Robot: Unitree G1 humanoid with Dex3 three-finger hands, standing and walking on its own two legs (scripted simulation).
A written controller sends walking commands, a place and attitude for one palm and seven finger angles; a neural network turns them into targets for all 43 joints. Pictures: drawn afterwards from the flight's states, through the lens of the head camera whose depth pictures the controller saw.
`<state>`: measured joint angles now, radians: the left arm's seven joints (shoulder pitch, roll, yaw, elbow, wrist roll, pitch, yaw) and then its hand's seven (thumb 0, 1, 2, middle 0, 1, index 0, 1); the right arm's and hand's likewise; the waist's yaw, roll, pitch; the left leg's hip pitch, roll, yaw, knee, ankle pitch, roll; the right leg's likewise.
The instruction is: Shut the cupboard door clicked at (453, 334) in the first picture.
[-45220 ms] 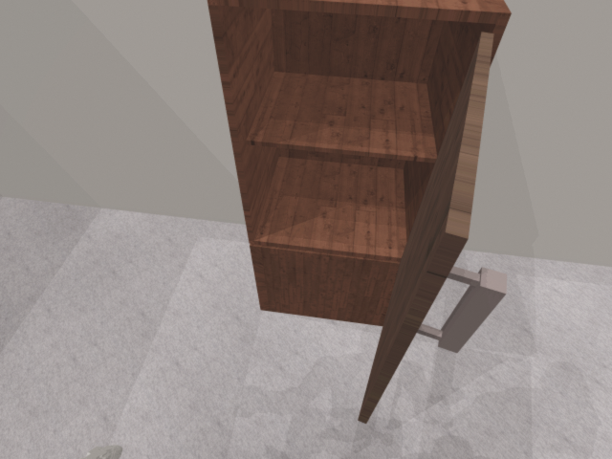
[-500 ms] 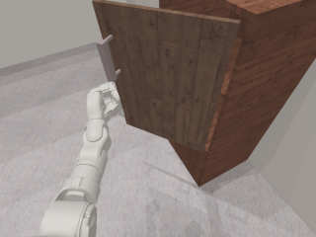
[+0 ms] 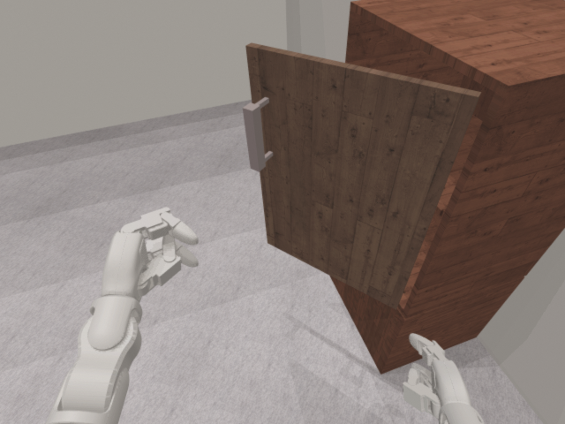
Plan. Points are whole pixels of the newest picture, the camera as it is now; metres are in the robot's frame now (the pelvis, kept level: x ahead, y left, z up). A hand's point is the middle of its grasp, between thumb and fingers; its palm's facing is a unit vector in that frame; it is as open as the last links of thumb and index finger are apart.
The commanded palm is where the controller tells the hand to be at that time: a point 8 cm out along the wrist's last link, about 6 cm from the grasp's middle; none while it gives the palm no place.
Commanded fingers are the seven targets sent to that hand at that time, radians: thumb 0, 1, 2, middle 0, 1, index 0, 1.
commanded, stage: draw the hand back to the body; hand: left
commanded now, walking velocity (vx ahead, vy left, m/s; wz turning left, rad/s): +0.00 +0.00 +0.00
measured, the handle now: (261, 134) +0.66 +0.11 +0.08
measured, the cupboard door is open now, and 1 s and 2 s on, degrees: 37 37 37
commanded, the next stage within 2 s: step back with the hand held close in 0.80 s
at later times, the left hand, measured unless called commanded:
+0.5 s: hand (38, 307) +0.19 +0.28 +0.16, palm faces +0.46 -0.77 -0.44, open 6.7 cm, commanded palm +0.15 +0.31 +0.17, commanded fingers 0.00 0.90 0.90 -0.20 -0.30 -0.20 -0.30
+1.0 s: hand (46, 300) +0.20 +0.28 +0.16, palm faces +0.45 -0.79 -0.43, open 7.4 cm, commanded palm +0.15 +0.31 +0.17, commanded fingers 0.00 0.90 0.90 -0.20 -0.30 -0.20 -0.30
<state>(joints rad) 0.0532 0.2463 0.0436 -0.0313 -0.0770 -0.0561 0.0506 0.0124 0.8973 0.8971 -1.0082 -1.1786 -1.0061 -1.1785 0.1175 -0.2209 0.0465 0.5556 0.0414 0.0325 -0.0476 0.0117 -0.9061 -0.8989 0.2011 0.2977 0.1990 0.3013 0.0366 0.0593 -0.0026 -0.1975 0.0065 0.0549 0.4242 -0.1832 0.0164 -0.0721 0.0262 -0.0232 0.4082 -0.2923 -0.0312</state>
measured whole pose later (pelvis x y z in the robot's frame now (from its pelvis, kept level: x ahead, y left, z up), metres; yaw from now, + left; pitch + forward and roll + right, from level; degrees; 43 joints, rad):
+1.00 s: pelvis +0.01 +0.01 +0.00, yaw +0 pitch -2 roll -1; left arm 0.48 0.36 0.37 -0.36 -0.08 -0.11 0.10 0.01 0.89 0.90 -0.21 -0.30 -0.21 -0.30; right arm 0.19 -0.23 0.02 0.61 0.02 -0.04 -0.06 0.01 -0.90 -0.90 0.20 0.30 0.20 0.30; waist 0.05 0.08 -0.02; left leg -0.21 0.01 0.05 0.45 -0.21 0.03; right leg -0.05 0.03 -0.03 0.36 -0.28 -0.02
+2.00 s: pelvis -0.13 +0.06 -0.02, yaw +3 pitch +0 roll -6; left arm 0.49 0.48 0.48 -0.53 -0.05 -0.27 0.15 0.01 0.89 0.90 -0.21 -0.30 -0.21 -0.30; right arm 0.21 -0.21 -0.01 0.61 0.00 -0.10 -0.06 0.02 -0.90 -0.90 0.20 0.30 0.20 0.30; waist -0.03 0.03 0.03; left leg -0.53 0.05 0.06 0.56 -0.04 0.10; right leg -0.36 0.09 -0.01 0.77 -0.42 0.00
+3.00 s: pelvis -0.37 +0.14 -0.01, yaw -5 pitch -1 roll -2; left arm 0.56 0.50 0.46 -0.52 -0.05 -0.17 0.17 0.01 0.89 0.90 -0.21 -0.30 -0.21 -0.30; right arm 0.26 -0.18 0.01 0.67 0.00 -0.01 -0.06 0.01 -0.90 -0.90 0.21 0.30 0.20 0.30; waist 0.00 0.02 -0.02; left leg -0.52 0.05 0.04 0.85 -0.37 -0.01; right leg -0.16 0.07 -0.11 0.49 -0.29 -0.09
